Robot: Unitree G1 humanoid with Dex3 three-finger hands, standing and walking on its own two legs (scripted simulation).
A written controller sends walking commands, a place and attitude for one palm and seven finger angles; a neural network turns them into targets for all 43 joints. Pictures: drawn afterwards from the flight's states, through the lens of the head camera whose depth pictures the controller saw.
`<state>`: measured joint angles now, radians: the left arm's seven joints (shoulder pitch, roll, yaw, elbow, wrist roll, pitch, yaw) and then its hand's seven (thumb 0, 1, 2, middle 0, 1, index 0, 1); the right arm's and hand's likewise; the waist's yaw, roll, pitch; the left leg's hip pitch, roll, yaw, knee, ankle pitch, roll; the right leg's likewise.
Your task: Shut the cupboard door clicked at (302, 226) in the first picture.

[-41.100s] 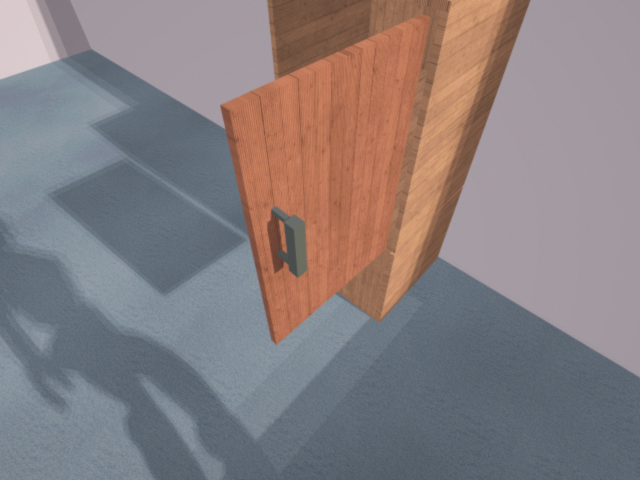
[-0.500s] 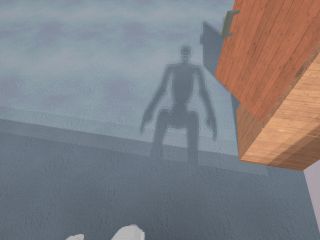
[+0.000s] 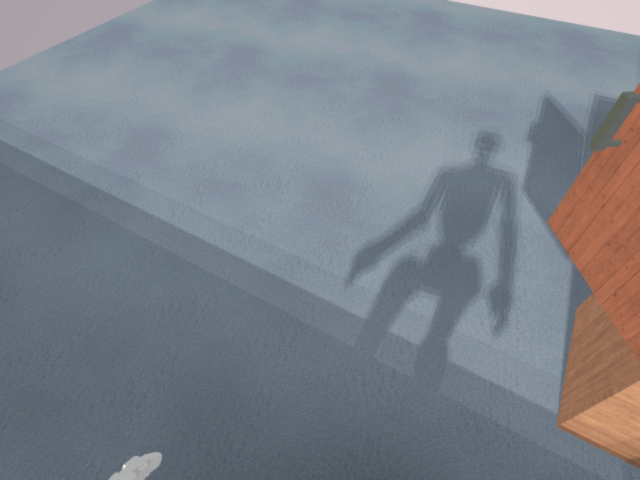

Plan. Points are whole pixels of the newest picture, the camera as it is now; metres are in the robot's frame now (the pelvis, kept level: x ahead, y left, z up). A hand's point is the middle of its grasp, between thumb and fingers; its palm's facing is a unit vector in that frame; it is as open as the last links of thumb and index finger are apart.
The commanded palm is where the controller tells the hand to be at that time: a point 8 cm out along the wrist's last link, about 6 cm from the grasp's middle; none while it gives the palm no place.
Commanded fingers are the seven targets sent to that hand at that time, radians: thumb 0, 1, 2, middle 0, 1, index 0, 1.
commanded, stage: walk to a spot facing it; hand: left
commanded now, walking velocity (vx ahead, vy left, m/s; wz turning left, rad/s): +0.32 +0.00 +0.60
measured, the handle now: (622, 122) +0.76 -0.57 +0.02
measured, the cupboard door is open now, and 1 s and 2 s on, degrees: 36 36 36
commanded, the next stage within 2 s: turn to face it in 0.88 s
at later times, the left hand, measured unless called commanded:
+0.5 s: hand out of the picture +0.05 +0.23 -0.18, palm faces +0.36 -0.92 -0.16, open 7.4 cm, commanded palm none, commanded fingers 0.00 0.90 0.90 -0.20 -0.30 -0.20 -0.30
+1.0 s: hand (167, 272) +0.49 +0.32 -0.15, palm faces +0.27 -0.95 -0.19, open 7.4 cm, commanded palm none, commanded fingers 0.00 0.90 0.90 -0.20 -0.30 -0.20 -0.30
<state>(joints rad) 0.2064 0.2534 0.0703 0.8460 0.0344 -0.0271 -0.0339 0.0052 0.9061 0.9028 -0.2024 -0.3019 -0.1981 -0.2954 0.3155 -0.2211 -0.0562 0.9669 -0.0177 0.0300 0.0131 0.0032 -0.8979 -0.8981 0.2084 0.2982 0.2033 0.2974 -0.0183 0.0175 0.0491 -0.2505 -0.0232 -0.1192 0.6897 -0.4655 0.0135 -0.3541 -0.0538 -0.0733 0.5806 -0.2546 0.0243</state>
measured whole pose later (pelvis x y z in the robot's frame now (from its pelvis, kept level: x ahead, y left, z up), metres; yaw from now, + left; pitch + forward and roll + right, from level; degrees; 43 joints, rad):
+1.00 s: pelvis +0.40 +0.11 +0.00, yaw +20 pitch -1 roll +0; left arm 0.07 0.18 0.05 0.92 0.03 -0.06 -0.02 0.00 0.91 0.90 -0.20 -0.30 -0.20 -0.30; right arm 0.48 -0.14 -0.03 1.16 -0.01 -0.03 -0.02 0.00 -0.91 -0.90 0.20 0.30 0.20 0.30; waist -0.07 0.00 0.10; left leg -0.06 0.01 0.04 0.70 -0.50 0.03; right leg -0.38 -0.04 -0.10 0.59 -0.19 -0.04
